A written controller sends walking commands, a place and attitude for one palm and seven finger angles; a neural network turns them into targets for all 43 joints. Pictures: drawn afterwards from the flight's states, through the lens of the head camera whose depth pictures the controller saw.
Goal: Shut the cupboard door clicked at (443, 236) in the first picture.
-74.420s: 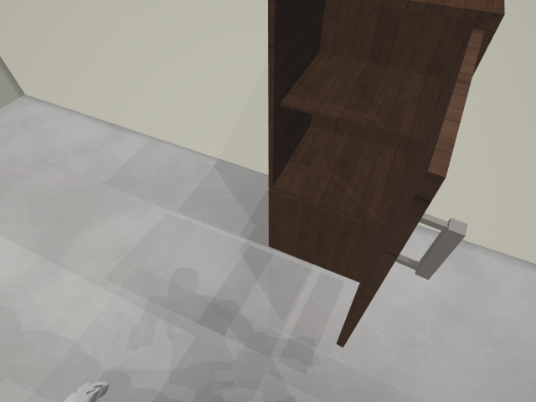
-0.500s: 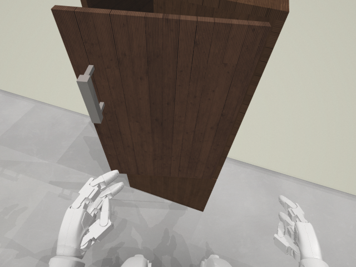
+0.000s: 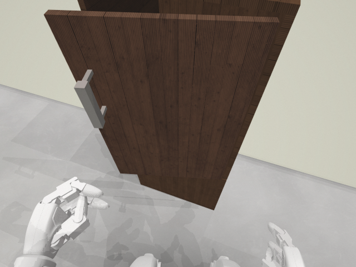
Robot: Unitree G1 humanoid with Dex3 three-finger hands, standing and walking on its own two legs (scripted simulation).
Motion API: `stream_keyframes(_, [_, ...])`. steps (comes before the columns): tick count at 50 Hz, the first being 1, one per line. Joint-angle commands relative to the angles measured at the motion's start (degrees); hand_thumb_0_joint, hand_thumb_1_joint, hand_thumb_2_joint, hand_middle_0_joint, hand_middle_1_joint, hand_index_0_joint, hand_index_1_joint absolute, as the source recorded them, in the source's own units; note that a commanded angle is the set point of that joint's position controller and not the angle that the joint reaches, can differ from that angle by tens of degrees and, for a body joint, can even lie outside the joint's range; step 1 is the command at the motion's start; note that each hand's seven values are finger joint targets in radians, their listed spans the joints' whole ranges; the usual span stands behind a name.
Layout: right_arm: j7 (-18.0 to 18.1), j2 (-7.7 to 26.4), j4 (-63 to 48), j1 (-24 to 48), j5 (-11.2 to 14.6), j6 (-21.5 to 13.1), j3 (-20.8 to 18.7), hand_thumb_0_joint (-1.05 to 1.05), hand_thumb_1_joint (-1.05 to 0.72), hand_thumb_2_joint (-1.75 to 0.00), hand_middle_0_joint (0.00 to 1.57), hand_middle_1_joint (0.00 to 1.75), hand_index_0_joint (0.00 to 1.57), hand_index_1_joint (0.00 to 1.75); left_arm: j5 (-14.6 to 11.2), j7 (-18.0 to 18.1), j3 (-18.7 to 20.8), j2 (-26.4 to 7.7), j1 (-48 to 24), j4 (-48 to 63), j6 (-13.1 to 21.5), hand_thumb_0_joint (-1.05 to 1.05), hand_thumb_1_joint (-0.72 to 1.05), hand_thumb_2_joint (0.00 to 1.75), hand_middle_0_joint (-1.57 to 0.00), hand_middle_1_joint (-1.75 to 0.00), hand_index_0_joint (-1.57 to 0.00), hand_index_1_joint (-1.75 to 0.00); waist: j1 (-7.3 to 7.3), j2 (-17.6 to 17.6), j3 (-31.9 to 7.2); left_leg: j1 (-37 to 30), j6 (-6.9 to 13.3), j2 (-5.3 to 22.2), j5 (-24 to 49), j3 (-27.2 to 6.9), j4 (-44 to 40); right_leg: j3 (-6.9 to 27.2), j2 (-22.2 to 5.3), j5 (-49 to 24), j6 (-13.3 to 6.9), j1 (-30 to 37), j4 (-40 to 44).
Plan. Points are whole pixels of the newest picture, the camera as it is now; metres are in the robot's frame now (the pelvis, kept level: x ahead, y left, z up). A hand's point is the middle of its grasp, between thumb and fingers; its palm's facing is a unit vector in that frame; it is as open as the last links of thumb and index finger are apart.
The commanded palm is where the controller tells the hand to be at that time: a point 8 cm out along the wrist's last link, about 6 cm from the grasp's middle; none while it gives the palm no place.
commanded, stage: raise the hand and make a fist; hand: left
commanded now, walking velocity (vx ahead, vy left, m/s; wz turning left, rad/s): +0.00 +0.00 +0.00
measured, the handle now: (94, 100) +0.43 +0.22 +0.13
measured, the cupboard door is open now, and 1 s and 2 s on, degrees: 16 16 16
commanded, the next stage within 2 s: bring the fist close to the handle in 1.04 s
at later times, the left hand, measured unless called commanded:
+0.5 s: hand (74, 196) +0.22 +0.20 +0.11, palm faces +0.01 -1.00 -0.06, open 3.1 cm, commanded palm +0.20 +0.25 +0.13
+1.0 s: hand (77, 183) +0.24 +0.19 +0.13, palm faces +0.02 -1.00 -0.05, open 3.1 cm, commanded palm +0.21 +0.24 +0.14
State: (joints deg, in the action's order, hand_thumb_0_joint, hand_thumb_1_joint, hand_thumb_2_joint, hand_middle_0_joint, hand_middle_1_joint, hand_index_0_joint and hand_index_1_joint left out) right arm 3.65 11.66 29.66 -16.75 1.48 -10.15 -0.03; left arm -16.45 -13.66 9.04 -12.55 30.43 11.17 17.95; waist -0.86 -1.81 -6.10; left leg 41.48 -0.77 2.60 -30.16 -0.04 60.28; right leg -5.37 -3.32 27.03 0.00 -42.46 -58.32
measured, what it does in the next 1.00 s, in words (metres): stands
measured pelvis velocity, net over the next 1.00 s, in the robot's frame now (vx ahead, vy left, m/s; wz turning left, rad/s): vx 0.01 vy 0.00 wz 0.00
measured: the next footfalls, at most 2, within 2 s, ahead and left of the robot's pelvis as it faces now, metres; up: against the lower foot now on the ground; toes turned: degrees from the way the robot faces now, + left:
none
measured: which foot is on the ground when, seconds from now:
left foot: down 0.00-1.00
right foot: down 0.00-1.00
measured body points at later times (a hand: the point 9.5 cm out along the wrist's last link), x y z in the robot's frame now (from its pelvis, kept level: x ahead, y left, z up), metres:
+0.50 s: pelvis +0.01 +0.01 +0.02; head +0.03 +0.01 +0.47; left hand +0.21 +0.25 +0.12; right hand +0.20 -0.20 -0.04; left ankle +0.00 +0.12 -0.67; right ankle +0.02 -0.12 -0.67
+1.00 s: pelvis +0.01 +0.00 +0.04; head +0.02 +0.00 +0.49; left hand +0.23 +0.25 +0.14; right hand +0.18 -0.23 -0.03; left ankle +0.00 +0.12 -0.67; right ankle +0.02 -0.12 -0.67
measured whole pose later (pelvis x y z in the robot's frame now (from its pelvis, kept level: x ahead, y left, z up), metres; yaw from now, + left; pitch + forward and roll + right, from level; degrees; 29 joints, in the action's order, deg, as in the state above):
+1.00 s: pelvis +0.01 +0.00 +0.04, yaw +0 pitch +4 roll -1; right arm 3.6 14.8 31.5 -15.7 2.1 -13.1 1.7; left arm -15.8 -13.4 10.5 -13.8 19.0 7.6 10.3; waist -1.2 -1.7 -3.2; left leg 24.5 -0.4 1.9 -24.6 0.9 45.2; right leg -5.0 -3.1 21.8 0.5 -25.8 -43.9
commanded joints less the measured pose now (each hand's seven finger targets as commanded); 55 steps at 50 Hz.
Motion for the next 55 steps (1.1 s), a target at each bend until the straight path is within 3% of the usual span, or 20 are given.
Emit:
stream_keyframes(1, [0.4, 8.0, -10.6, 5.0, 0.1, -4.8, -2.8, 0.0, -0.9, -0.9, 0.2, 0.3, 0.2, 0.3, -0.6, 0.0, 2.2, -5.3, -1.1, 10.9, 5.9, 0.0, 0.9, 0.9, -1.01, -1.18, -1.01, -1.18, 0.17, 1.8, -8.2, -3.1, 1.3, -3.0, 14.5, -1.1, -9.9, 2.8, 2.6, -9.1, -0.8, 10.0, 9.9])
stream_keyframes(4, [0.5, 8.5, -10.5, 4.8, 0.3, -5.1, -2.8, 0.0, -0.9, -0.9, 0.2, 0.3, 0.2, 0.3, -0.4, 0.1, 3.7, -7.5, -2.2, 11.4, 5.4, 0.0, 0.9, 0.9, -1.06, -1.24, -1.06, -1.24, -0.2, 0.9, -8.4, -4.3, 1.4, -3.1, 14.3, -1.1, -11.3, 2.7, 2.7, -8.2, -1.0, 11.5, 10.9])
stream_keyframes(7, [0.4, 8.2, -10.9, 4.7, 0.5, -5.2, -2.5, 0.0, -0.9, -0.9, 0.2, 0.3, 0.2, 0.3, -0.7, 1.0, 3.9, -7.1, -2.3, 13.4, 4.8, 0.0, 0.9, 0.9, -1.12, -1.3, -1.12, -1.3, -0.79, -1.3, -8.9, -6.7, 1.3, -3.1, 15.9, -1.1, -13.0, 1.7, 2.9, -10.8, -1.2, 12.9, 11.0])
stream_keyframes(15, [0.1, 8.6, -10.9, 4.3, 0.6, -4.6, -1.5, 0.0, -0.9, -0.9, 0.2, 0.3, 0.2, 0.3, 0.2, 2.2, 2.8, -6.6, -6.2, 12.7, 1.1, 0.0, 0.9, 0.9, -1.26, -1.46, -1.26, -1.46, 0.08, -1.6, -5.9, -10.1, 1.1, -2.6, 16.7, -1.5, -16.4, 0.5, 3.5, -12.9, -1.1, 14.5, 13.1])
stream_keyframes(19, [0.3, 9.0, -10.5, 4.4, 0.7, -4.7, -1.0, 0.0, -0.9, -0.9, 0.2, 0.3, 0.2, 0.3, 0.3, 1.6, 3.8, -8.3, -9.9, 11.6, -1.2, 0.0, 0.9, 0.9, -1.3, -1.5, -1.3, -1.5, 0.45, -0.9, -4.4, -11.2, 1.2, -2.4, 15.2, -1.6, -17.7, 0.6, 3.7, -11.6, -1.1, 15.1, 15.0])
stream_keyframes(22, [0.3, 8.7, -10.5, 4.3, 0.7, -5.1, -0.5, 0.0, -0.9, -0.9, 0.2, 0.3, 0.2, 0.3, 0.2, 1.5, 4.1, -8.3, -12.5, 13.4, -2.1, 0.0, 0.9, 0.9, -1.3, -1.5, -1.3, -1.5, 0.18, -2.7, -6.2, -13.9, 0.9, -2.4, 18.1, -1.8, -18.8, 0.1, 3.6, -14.8, -1.2, 17.0, 15.1])
stream_keyframes(24, [0.4, 8.8, -10.0, 4.3, 0.5, -5.3, -0.3, 0.0, -0.9, -0.9, 0.2, 0.3, 0.2, 0.3, -0.2, 1.5, 5.6, -9.4, -13.3, 12.3, -2.9, 0.0, 0.9, 0.9, -1.3, -1.5, -1.3, -1.5, -0.05, -0.9, -6.3, -14.4, 1.0, -2.4, 20.1, -1.7, -19.0, 0.2, 3.6, -17.2, -1.1, 18.6, 15.6])
stream_keyframes(32, [0.7, 9.1, -8.6, 5.1, 0.9, -6.0, 0.1, 0.0, -0.9, -0.9, 0.2, 0.3, 0.2, 0.3, -0.9, 0.0, 5.9, -9.3, -19.2, 9.9, -5.9, 0.0, 0.9, 0.9, -1.3, -1.5, -1.3, -1.5, -0.08, -0.7, -5.3, -17.0, 0.9, -2.6, 20.4, -1.4, -21.8, 0.2, 3.3, -18.1, -0.9, 21.0, 18.5])
stream_keyframes(34, [0.8, 9.3, -8.3, 5.3, 0.9, -6.2, -0.1, 0.0, -0.9, -0.9, 0.2, 0.3, 0.2, 0.3, -1.3, -0.4, 6.7, -9.3, -16.7, 7.4, -6.7, 0.0, 0.9, 0.9, -1.3, -1.5, -1.3, -1.5, -0.55, 2.3, -5.5, -16.9, 1.1, -2.8, 21.3, -1.1, -21.8, 0.6, 3.2, -19.3, -0.8, 22.5, 19.3])
stream_keyframes(37, [0.6, 9.1, -8.4, 5.6, 0.9, -6.3, -0.2, 0.0, -0.9, -0.9, 0.2, 0.3, 0.2, 0.3, -1.4, -0.7, 6.1, -8.4, -16.6, 7.9, -6.8, 0.0, 0.9, 0.9, -1.3, -1.5, -1.3, -1.5, -0.86, 0.6, -5.2, -17.1, 1.0, -3.0, 21.6, -0.6, -22.3, 0.7, 3.0, -20.0, -0.7, 22.8, 19.5])
stream_keyframes(39, [0.4, 9.3, -8.2, 5.6, 0.7, -6.4, -0.4, 0.0, -0.9, -0.9, 0.2, 0.3, 0.2, 0.3, -1.0, -0.2, 6.9, -9.5, -16.6, 8.1, -6.2, 0.0, 0.9, 0.9, -1.3, -1.5, -1.3, -1.5, -0.93, 2.2, -5.1, -17.1, 1.1, -2.9, 22.4, -0.6, -22.2, 0.8, 3.0, -20.4, -0.8, 23.6, 19.6])
stream_keyframes(41, [0.2, 9.0, -8.3, 5.6, 0.7, -6.5, -0.5, 0.0, -0.9, -0.9, 0.2, 0.3, 0.2, 0.3, -0.6, 0.1, 6.3, -8.7, -17.8, 10.3, -5.1, 0.0, 0.9, 0.9, -1.3, -1.5, -1.3, -1.5, -0.9, -0.9, -6.1, -18.3, 1.0, -3.1, 23.4, -0.2, -22.3, 0.8, 2.9, -21.7, -0.8, 23.5, 19.2])
stream_keyframes(43, [0.2, 9.0, -8.0, 5.3, 0.6, -6.6, -0.5, 0.0, -0.9, -0.9, 0.2, 0.3, 0.2, 0.3, -0.4, 0.6, 6.6, -9.0, -17.7, 10.1, -4.3, 0.0, 0.9, 0.9, -1.3, -1.5, -1.3, -1.5, -0.82, -1.1, -5.6, -18.3, 0.9, -3.1, 23.4, -0.2, -22.3, 0.7, 3.0, -21.6, -0.9, 23.1, 19.1])
stream_keyframes(44, [0.1, 9.4, -7.6, 5.0, 0.5, -6.6, -0.6, 0.0, -0.9, -0.9, 0.2, 0.3, 0.2, 0.3, -0.1, 0.9, 7.2, -10.1, -17.5, 9.6, -4.0, 0.0, 0.9, 0.9, -1.3, -1.5, -1.3, -1.5, -0.61, 0.6, -5.7, -17.8, 1.0, -2.9, 23.2, -0.3, -22.1, 0.8, 3.1, -21.3, -0.8, 23.4, 19.2])
stream_keyframes(46, [0.1, 9.1, -7.7, 5.5, 0.6, -6.6, -0.5, 0.0, -0.9, -0.9, 0.2, 0.3, 0.2, 0.3, -0.3, 0.8, 5.9, -8.3, -18.0, 8.9, -3.8, 0.0, 0.9, 0.9, -1.3, -1.5, -1.3, -1.5, -0.33, -0.1, -4.3, -17.5, 1.0, -3.1, 20.9, 0.0, -22.4, 1.0, 2.9, -19.2, -0.7, 22.3, 19.8])
stream_keyframes(49, [0.3, 9.5, -7.3, 5.5, 0.7, -6.5, -0.7, 0.0, -0.9, -0.9, 0.2, 0.3, 0.2, 0.3, -0.3, 0.5, 6.6, -9.5, -17.9, 7.6, -3.8, 0.0, 0.9, 0.9, -1.3, -1.5, -1.3, -1.5, -0.15, 2.0, -4.0, -16.6, 1.2, -3.1, 19.3, 0.1, -21.9, 1.9, 2.8, -17.0, -0.6, 22.7, 20.8])
stream_keyframes(51, [0.3, 9.2, -7.7, 5.9, 0.7, -6.6, -0.6, 0.0, -0.9, -0.9, 0.2, 0.3, 0.2, 0.3, -0.3, 0.3, 5.8, -8.5, -18.2, 8.8, -3.8, 0.0, 0.9, 0.9, -1.3, -1.5, -1.3, -1.5, -0.42, -0.5, -4.6, -17.3, 1.1, -3.3, 19.5, 0.1, -22.3, 1.7, 2.7, -17.5, -0.7, 22.8, 20.4])
stream_keyframes(53, [0.4, 9.2, -7.7, 5.9, 0.8, -6.7, -0.6, 0.0, -0.9, -0.9, 0.2, 0.3, 0.2, 0.3, -0.4, 0.2, 5.9, -8.7, -18.1, 8.9, -3.9, 0.0, 0.9, 0.9, -1.3, -1.5, -1.3, -1.5, -0.29, -0.3, -4.5, -17.4, 1.1, -3.3, 19.2, 0.1, -22.2, 1.7, 2.8, -17.2, -0.6, 22.5, 20.6])
stream_keyframes(54, [0.4, 9.4, -7.5, 5.7, 0.6, -6.7, -0.6, 0.0, -0.9, -0.9, 0.2, 0.3, 0.2, 0.3, -0.4, 0.3, 6.9, -9.9, -17.7, 8.2, -3.8, 0.0, 0.9, 0.9, -1.3, -1.5, -1.3, -1.5, -0.23, 1.7, -4.6, -17.0, 1.4, -3.2, 19.5, -0.1, -21.9, 2.1, 2.7, -17.4, -0.5, 23.0, 20.8])
stream_keyframes(55, [0.4, 9.2, -7.6, 6.0, 0.6, -6.7, -0.6, 0.0, -0.9, -0.9, 0.2, 0.3, 0.2, 0.3, -0.5, 0.2, 6.2, -8.8, -18.1, 9.0, -3.7, 0.0, 0.9, 0.9, -1.3, -1.5, -1.3, -1.5, -0.29, 0.7, -5.3, -17.3, 1.4, -3.3, 20.2, 0.1, -21.9, 2.1, 2.6, -18.5, -0.5, 23.4, 20.6])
